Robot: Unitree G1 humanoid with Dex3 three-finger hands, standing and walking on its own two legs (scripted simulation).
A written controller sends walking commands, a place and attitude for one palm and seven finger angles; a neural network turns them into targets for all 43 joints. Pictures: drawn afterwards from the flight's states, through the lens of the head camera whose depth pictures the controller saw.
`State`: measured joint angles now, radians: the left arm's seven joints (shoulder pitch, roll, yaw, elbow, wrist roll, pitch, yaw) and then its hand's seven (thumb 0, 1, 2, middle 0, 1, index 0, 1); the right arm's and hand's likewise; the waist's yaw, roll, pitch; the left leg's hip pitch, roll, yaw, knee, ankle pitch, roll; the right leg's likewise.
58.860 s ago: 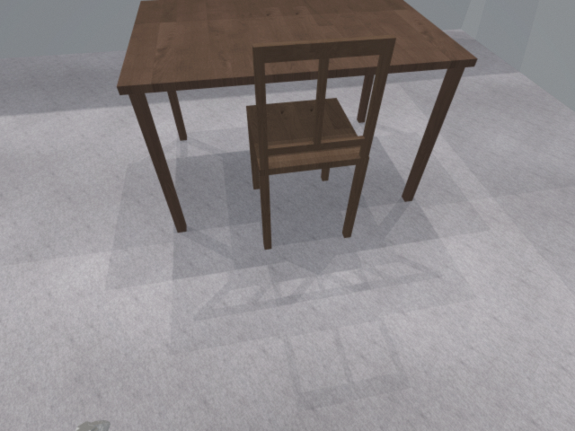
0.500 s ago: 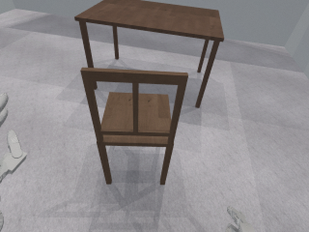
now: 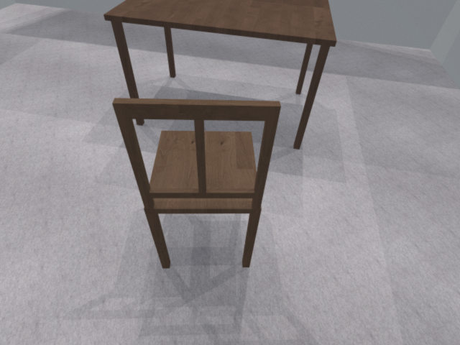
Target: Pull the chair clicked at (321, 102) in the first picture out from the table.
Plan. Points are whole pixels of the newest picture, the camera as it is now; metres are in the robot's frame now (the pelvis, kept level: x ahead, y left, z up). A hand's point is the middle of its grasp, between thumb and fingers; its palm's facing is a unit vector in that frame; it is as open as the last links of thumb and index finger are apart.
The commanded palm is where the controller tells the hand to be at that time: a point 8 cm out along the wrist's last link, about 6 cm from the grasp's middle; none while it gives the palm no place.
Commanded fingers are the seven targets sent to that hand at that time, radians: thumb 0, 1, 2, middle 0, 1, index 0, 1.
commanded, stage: let the arm hang, fingers relaxed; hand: left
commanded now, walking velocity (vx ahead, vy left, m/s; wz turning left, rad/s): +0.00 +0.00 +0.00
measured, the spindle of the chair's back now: (201, 158) +0.61 +0.09 -0.07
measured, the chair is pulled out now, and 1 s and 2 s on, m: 0.77 0.77 0.77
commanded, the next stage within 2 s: look to check the result in 0.86 s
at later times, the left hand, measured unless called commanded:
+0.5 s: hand out of the picture +0.00 +0.18 -0.16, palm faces -0.02 -0.97 -0.22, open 7.3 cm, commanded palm none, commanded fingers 0.00 0.90 0.90 -0.20 -0.30 -0.20 -0.30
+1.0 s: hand out of the picture +0.02 +0.15 -0.16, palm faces -0.03 -0.98 -0.18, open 7.4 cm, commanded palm none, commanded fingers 0.00 0.90 0.90 -0.20 -0.30 -0.20 -0.30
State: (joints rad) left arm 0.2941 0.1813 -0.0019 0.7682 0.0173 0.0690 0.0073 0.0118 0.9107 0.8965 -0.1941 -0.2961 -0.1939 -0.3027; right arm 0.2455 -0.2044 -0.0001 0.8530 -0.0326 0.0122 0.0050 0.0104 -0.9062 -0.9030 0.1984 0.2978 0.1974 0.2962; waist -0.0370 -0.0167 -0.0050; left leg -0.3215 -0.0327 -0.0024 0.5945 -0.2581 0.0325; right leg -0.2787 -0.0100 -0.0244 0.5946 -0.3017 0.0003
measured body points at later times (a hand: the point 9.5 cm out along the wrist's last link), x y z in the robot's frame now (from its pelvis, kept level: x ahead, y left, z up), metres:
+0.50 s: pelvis +0.02 +0.00 +0.02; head +0.02 -0.01 +0.46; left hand +0.00 +0.23 -0.14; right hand +0.00 -0.21 -0.15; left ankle +0.04 +0.10 -0.73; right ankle +0.01 -0.12 -0.73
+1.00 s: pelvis +0.02 -0.02 +0.02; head +0.03 -0.02 +0.46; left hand +0.02 +0.20 -0.14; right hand -0.02 -0.22 -0.15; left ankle +0.04 +0.10 -0.73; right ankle +0.01 -0.12 -0.73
